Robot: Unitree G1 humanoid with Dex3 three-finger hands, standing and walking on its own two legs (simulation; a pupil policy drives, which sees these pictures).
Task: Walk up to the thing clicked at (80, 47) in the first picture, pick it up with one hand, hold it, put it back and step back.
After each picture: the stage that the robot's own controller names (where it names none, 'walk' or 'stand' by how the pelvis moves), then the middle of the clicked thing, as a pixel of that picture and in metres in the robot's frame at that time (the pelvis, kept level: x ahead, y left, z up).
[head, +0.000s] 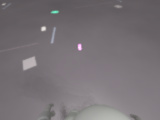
stand; (79, 47) +1.41 +0.24 -0.72
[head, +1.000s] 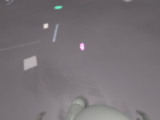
walk; (82, 46) +1.29 +0.25 -0.71
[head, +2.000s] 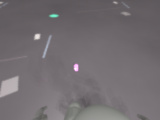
walk; (76, 67) +0.83 +0.24 -0.70
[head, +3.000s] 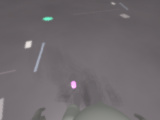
walk; (73, 84) +0.50 +0.20 -0.70
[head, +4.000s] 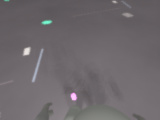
stand; (73, 96) +0.32 +0.21 -0.71
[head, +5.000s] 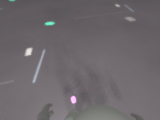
stand; (73, 99) +0.30 +0.20 -0.72
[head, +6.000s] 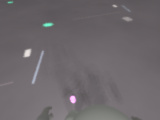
stand; (73, 99) +0.32 +0.21 -0.73
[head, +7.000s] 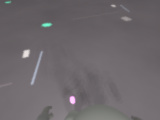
stand; (72, 100) +0.30 +0.21 -0.73
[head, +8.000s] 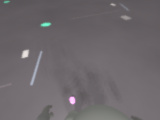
stand; (72, 100) +0.29 +0.22 -0.73
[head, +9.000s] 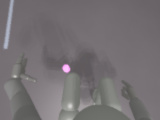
go down; (66, 68) +0.36 +0.23 -0.42
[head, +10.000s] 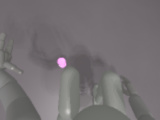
go down; (62, 62) +0.38 +0.25 -0.31
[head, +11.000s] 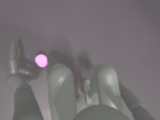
close in; (42, 61) +0.36 +0.28 -0.22
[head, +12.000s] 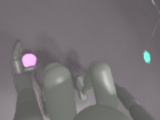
close; (29, 61) +0.36 +0.28 -0.22
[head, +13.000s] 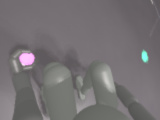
lift; (27, 60) +0.36 +0.29 -0.22
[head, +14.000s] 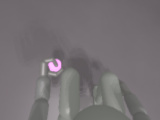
lift; (55, 67) +0.30 +0.25 -0.07
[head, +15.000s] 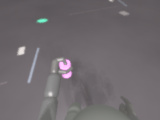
hold; (65, 69) +0.33 +0.17 +0.05
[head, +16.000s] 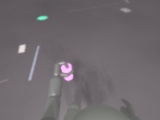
hold; (67, 72) +0.33 +0.17 +0.00
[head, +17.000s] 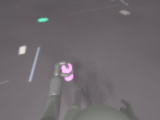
hold; (67, 72) +0.33 +0.17 +0.01
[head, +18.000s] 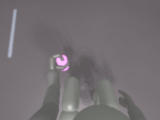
crouch; (63, 63) +0.38 +0.20 -0.09
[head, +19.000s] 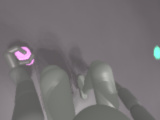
lower; (25, 56) +0.38 +0.30 -0.22
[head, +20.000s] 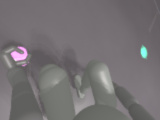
lower; (21, 56) +0.39 +0.30 -0.22
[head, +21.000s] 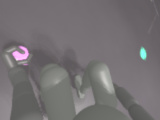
lower; (22, 56) +0.38 +0.30 -0.22
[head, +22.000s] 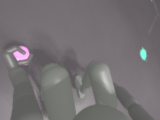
lower; (23, 56) +0.38 +0.30 -0.22
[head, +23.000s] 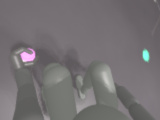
loosen; (28, 57) +0.37 +0.29 -0.22
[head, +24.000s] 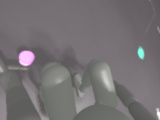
withdraw; (26, 59) +0.36 +0.27 -0.22
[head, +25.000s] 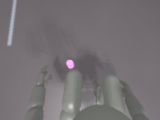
walk; (70, 64) +0.40 +0.22 -0.38
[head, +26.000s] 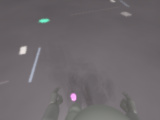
stand; (73, 97) +0.32 +0.18 -0.66
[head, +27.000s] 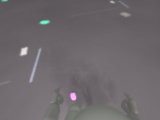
stand; (73, 96) +0.34 +0.20 -0.67
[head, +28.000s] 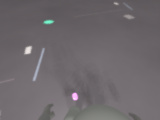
stand; (75, 96) +0.33 +0.18 -0.71
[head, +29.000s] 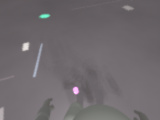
walk; (75, 90) +0.36 +0.17 -0.71
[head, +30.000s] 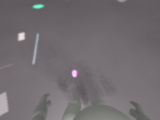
walk; (74, 73) +0.57 +0.19 -0.71
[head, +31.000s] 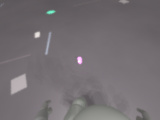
walk; (79, 60) +0.91 +0.24 -0.70
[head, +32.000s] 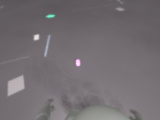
stand; (78, 62) +0.94 +0.23 -0.72
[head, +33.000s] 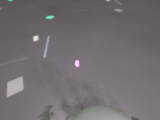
stand; (77, 63) +0.94 +0.23 -0.73
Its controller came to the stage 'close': yes
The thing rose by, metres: 0.71
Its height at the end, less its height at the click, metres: +0.00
